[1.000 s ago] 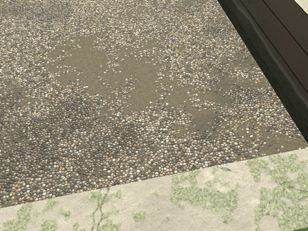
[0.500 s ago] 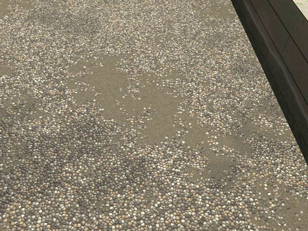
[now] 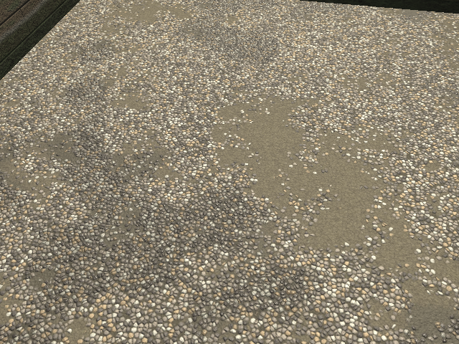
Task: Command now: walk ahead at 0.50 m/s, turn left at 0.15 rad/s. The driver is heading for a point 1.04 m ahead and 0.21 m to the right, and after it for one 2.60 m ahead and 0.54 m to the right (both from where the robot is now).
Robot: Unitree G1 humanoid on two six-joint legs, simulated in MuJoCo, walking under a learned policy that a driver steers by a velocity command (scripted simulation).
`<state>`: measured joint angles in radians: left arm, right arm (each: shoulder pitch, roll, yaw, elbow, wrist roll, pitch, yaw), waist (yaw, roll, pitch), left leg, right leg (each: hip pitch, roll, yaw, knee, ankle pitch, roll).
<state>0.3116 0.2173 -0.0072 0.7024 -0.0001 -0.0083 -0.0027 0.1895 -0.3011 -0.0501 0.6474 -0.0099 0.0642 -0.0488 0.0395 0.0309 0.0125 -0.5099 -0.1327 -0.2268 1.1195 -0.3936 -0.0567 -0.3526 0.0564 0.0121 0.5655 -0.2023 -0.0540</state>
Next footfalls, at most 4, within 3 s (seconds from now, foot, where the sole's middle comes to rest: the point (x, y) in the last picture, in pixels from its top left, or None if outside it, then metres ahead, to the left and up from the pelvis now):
0.18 left None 0.09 0.13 -0.77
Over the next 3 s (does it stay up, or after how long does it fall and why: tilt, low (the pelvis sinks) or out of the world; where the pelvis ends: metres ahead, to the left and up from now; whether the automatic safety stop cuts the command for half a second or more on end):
stays up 0.06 0.05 -0.01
